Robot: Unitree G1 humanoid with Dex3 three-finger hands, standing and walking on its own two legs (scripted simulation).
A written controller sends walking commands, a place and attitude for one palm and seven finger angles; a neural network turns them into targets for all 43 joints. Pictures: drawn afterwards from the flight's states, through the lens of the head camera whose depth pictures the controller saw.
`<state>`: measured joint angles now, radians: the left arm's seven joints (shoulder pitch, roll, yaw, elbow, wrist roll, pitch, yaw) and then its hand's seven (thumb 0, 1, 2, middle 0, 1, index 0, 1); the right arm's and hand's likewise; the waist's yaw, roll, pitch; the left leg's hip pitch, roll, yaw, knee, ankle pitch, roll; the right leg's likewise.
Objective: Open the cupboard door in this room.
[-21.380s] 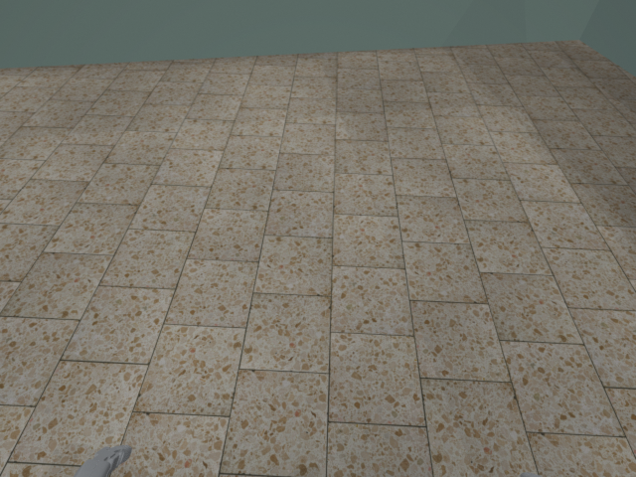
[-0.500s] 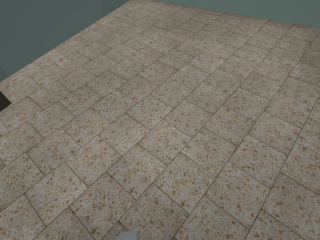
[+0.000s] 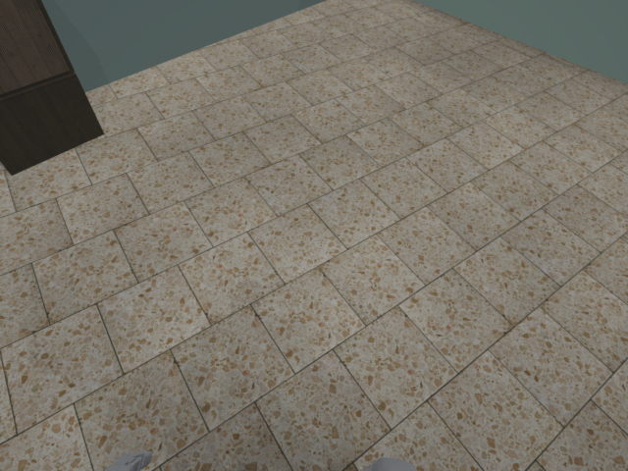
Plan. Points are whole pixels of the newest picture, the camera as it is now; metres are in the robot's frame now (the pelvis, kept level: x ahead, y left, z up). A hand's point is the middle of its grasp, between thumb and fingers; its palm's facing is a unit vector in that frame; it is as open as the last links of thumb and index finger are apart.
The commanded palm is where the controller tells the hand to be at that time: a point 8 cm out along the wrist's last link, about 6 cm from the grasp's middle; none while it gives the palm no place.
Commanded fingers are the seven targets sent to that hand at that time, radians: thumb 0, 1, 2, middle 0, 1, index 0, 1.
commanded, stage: turn or walk to find it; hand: left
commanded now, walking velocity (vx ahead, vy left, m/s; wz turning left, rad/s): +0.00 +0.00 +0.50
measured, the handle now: out of the picture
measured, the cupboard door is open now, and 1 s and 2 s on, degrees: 0 0 0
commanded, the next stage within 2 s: stand and wait in 1.78 s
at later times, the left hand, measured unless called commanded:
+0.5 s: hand out of the picture -0.01 +0.15 -0.15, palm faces +0.32 -0.92 -0.25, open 7.3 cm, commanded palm none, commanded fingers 0.00 0.90 0.90 -0.20 -0.30 -0.20 -0.30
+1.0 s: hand out of the picture +0.05 +0.30 -0.17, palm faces +0.50 -0.85 -0.18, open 7.3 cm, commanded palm none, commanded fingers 0.00 0.90 0.90 -0.20 -0.30 -0.20 -0.30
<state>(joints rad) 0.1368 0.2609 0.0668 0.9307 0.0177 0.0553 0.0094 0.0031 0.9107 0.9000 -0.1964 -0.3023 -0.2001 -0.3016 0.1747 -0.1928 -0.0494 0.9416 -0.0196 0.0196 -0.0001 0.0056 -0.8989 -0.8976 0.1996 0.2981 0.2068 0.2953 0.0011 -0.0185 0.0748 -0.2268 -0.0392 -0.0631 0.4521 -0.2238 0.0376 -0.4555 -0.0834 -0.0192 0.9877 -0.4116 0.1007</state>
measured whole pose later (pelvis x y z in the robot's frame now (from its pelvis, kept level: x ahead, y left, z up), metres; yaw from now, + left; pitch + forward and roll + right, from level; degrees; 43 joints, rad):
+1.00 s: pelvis +0.09 +0.10 +0.00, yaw +28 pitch -1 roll -1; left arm 0.22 0.23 0.06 1.02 0.03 -0.01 -0.02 0.00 0.91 0.90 -0.19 -0.30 -0.20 -0.30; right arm 0.28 -0.18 -0.05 1.03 -0.01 -0.07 -0.01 -0.01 -0.94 -0.90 0.20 0.30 0.21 0.30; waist 0.02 -0.04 0.04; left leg -0.02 -0.03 0.08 0.32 -0.29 0.06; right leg -0.61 -0.16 -0.08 1.12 -0.20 0.08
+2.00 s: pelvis +0.46 +0.33 -0.01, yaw +35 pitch -2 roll +0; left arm 0.31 0.14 0.04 1.12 0.02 -0.03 0.02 0.00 0.91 0.90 -0.20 -0.30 -0.20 -0.30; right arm 0.12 -0.14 -0.06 1.01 0.00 -0.09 -0.03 -0.03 -0.94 -0.90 0.20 0.30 0.21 0.30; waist 0.04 -0.02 0.09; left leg -0.22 0.02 0.17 0.49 -0.23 0.05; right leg -0.44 -0.13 -0.08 1.10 -0.43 0.04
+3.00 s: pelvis +0.54 +0.33 +0.00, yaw +36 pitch -2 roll +0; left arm 0.31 0.10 0.00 1.16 0.01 -0.01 0.03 0.00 0.91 0.90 -0.20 -0.30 -0.20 -0.30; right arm 0.30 -0.11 -0.01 1.16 -0.01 -0.01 -0.04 0.01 -0.91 -0.90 0.19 0.30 0.20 0.29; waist 0.02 0.01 0.04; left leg -0.08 0.07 0.10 0.38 -0.26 -0.04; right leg -0.21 -0.03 -0.14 0.41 -0.17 -0.03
